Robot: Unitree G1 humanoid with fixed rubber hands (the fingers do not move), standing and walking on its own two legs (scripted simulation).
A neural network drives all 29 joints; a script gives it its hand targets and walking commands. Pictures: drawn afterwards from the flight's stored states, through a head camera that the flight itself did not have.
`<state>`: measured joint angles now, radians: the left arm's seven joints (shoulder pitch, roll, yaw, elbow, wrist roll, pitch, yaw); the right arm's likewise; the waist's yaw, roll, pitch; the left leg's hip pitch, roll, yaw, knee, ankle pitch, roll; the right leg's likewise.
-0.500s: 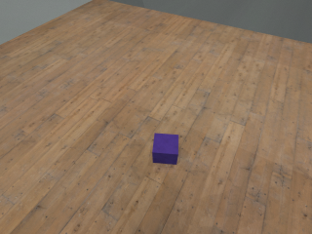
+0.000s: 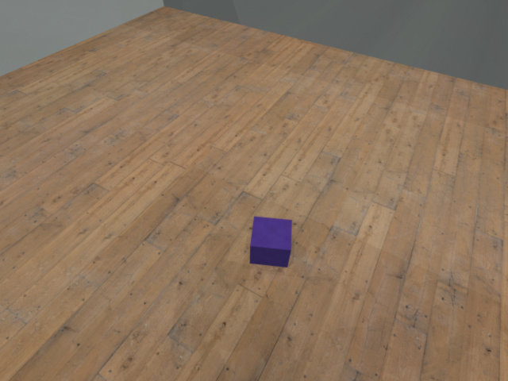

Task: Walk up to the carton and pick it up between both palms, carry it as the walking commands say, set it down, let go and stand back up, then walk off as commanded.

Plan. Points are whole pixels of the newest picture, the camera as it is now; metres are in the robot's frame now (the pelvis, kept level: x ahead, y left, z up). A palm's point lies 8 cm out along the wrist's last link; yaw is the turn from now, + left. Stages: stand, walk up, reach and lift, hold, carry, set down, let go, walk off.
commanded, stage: stand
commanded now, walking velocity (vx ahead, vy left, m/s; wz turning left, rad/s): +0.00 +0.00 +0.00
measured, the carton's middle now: (270, 241) +0.79 -0.06 -0.70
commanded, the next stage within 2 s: none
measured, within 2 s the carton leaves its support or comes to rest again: neither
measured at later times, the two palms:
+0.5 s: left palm out of the picture -0.04 +0.19 -0.15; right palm out of the picture -0.02 -0.21 -0.15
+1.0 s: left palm out of the picture +0.01 +0.21 -0.14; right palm out of the picture +0.00 -0.24 -0.15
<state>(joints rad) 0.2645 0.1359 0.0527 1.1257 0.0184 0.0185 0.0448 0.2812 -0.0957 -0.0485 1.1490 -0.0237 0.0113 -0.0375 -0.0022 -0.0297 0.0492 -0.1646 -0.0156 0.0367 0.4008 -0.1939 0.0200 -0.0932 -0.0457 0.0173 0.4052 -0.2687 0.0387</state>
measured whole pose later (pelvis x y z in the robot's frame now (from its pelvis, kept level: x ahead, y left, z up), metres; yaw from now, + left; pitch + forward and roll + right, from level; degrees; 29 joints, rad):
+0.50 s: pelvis -0.01 -0.01 +0.00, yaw +0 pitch -2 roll +0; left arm 0.34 0.09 0.04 1.13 0.02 0.00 0.05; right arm 0.28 -0.10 -0.05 1.15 -0.02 0.01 -0.03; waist 0.00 0.00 0.04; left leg -0.19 -0.01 0.03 0.41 -0.19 0.01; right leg -0.12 -0.04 0.02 0.42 -0.26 0.03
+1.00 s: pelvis +0.01 -0.02 +0.00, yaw -1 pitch -3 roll +0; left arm 0.27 0.14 0.06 1.10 0.02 -0.02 0.04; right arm 0.26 -0.14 -0.06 1.12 -0.03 -0.01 -0.03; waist 0.00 -0.01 0.07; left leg -0.15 0.02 0.03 0.41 -0.21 -0.01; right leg -0.08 -0.01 0.02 0.41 -0.28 0.01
